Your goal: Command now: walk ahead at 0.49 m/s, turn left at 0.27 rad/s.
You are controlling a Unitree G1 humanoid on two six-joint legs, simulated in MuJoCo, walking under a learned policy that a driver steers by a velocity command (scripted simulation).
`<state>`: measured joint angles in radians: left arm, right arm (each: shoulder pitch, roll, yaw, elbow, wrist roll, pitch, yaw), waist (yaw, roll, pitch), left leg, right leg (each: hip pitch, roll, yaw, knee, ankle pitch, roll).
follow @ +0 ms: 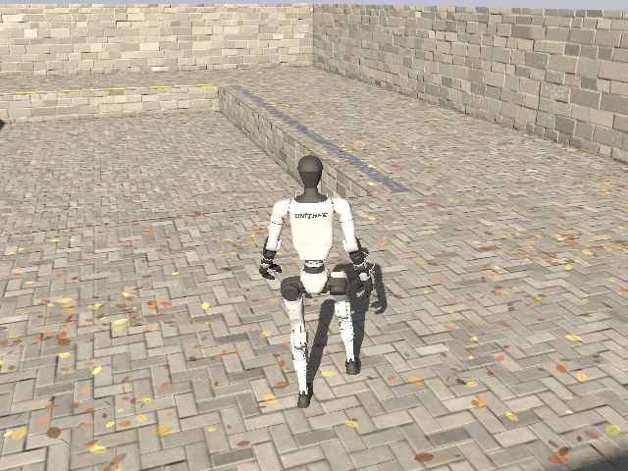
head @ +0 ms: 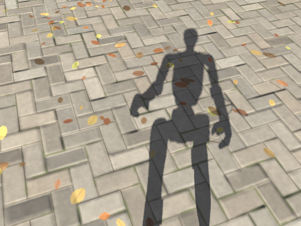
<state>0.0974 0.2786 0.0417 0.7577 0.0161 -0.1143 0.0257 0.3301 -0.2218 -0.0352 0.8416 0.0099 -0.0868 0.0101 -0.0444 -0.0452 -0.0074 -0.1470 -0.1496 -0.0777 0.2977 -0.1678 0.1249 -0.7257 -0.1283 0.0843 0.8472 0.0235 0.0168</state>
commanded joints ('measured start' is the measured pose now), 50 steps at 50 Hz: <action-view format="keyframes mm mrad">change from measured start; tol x32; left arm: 1 -84 35 4 -68 -7 -11 -8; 9 -216 48 -3 -147 -21 -42 -64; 15 404 164 52 2 -13 -20 -41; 50 241 56 29 33 -44 66 -19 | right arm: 1 53 -152 -33 -33 8 -10 -16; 15 202 -101 10 -7 5 -19 0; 35 -388 -96 -5 -208 7 -25 26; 41 136 -307 -81 -86 -13 -19 16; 50 -106 -140 -43 -65 -27 -50 12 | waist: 1 -30 106 33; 15 157 -204 -419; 19 52 37 -2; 36 105 -28 55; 41 -41 356 -416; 50 63 113 13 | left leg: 1 -38 248 -159 -111 149 90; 12 172 284 -170 253 802 41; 15 -547 54 -116 1046 -371 -74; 16 -628 130 -106 1082 -313 -68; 36 -480 203 59 212 130 -63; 39 -11 174 84 181 137 11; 41 587 567 -594 95 -18 228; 50 -32 392 -5 -166 218 88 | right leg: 1 64 43 -44 -191 152 -2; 9 -9 92 -67 -341 -46 -71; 12 426 165 -126 -388 -52 -139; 15 1185 -293 660 -497 -182 -399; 21 552 -80 169 -687 -5 -273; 39 687 -34 -20 -257 404 -141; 41 71 193 -21 358 -596 -60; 50 55 1 49 281 -189 -29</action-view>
